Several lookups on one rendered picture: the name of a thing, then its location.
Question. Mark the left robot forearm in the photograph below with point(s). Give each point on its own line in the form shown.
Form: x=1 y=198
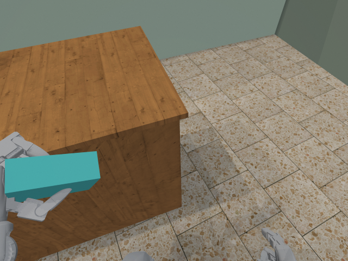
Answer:
x=8 y=246

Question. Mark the left robot hand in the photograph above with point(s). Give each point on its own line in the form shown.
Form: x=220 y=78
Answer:
x=15 y=146

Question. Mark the table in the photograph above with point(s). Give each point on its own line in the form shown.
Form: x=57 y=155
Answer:
x=109 y=93

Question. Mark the right robot hand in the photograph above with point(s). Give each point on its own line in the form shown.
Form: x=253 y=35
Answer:
x=282 y=251

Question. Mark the sponge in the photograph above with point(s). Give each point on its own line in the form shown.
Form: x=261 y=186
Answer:
x=43 y=176

